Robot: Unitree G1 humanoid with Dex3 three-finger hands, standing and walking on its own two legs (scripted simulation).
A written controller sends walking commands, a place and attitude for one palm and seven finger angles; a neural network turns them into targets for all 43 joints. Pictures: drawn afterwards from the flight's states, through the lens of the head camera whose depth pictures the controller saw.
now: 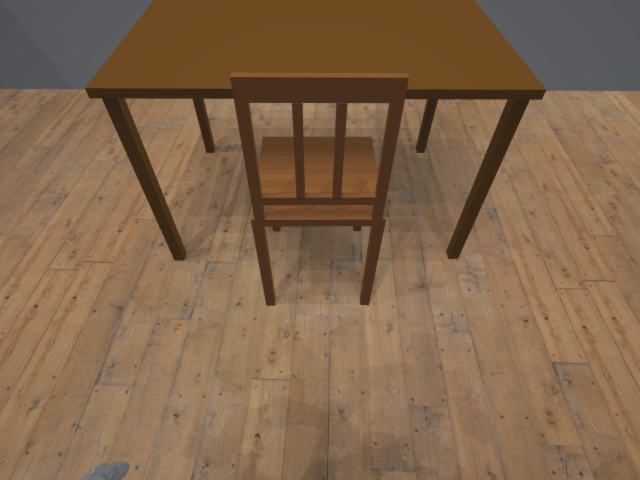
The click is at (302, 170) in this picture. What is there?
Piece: chair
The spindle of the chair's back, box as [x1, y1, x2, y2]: [292, 103, 304, 197]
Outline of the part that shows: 292,103 296,196 304,197 302,103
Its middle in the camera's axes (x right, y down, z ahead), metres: -0.05 -0.20 +0.93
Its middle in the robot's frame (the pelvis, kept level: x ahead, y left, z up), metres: +0.82 +0.10 -0.09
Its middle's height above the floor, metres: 0.68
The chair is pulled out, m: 0.00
